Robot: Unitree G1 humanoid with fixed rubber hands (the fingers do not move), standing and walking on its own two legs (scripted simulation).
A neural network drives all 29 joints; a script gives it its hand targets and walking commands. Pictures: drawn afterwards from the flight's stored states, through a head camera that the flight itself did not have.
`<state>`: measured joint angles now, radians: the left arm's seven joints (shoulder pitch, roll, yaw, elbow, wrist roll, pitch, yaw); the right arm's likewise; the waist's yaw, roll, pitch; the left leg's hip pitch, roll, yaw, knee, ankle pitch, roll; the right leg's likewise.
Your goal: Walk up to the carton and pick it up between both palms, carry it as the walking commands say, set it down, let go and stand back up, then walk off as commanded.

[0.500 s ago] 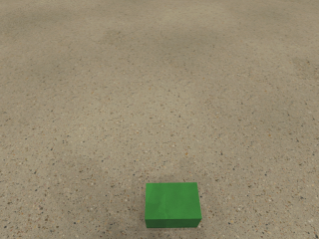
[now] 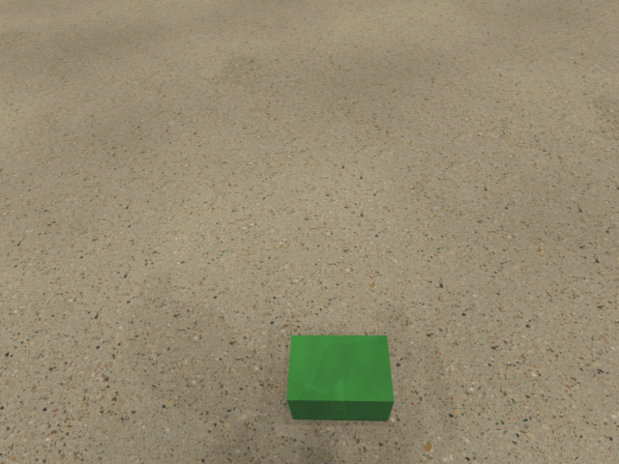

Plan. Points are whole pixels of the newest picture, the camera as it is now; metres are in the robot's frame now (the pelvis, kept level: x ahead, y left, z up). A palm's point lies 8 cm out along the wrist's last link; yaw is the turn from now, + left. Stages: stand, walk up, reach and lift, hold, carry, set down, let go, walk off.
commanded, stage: walk up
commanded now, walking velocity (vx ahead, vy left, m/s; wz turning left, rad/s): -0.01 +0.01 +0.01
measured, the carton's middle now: (339, 378) +0.47 +0.00 -0.68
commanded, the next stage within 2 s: stand in 1.68 s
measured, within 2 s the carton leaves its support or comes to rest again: neither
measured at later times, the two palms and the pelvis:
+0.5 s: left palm out of the picture -0.03 +0.24 -0.14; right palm out of the picture -0.04 -0.20 -0.15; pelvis -0.01 +0.02 +0.00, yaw -1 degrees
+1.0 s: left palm out of the picture +0.03 +0.25 -0.15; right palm out of the picture -0.02 -0.19 -0.15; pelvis +0.02 +0.03 +0.00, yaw +0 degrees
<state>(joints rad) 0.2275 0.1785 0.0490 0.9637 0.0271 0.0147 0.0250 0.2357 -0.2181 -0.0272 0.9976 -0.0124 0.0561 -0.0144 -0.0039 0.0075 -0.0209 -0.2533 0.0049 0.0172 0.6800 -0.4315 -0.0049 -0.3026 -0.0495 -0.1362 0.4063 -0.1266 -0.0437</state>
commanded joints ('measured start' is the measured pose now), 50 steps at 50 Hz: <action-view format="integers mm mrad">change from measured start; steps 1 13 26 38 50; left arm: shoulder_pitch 46 75 124 102 89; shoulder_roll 169 42 34 33 37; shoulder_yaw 35 -7 -20 -12 -9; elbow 10 92 112 135 147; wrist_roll -15 -7 -12 -17 -19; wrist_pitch -4 -21 -34 -31 -22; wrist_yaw -2 -10 4 9 13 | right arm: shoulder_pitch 109 113 185 187 202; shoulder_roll -31 -50 0 3 -4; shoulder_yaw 0 -6 -4 2 5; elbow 39 92 122 144 153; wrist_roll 2 -22 -8 -3 0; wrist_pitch -26 -65 -73 -81 -83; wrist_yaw -7 -15 -19 -27 -38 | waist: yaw -16 20 -1 2 1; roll -143 53 -25 -2 8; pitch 15 145 96 84 73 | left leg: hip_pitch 27 -131 -15 -12 15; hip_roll -7 131 97 112 116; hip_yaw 42 -120 -58 -53 -38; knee -259 -501 -394 -385 -361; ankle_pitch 64 -68 132 267 414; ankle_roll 22 40 30 24 27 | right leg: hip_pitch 90 167 144 199 212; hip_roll -198 -41 -87 -93 -95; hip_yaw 259 100 172 137 107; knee -242 -56 -108 -55 -7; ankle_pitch -305 -92 -48 68 142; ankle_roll -33 73 51 43 34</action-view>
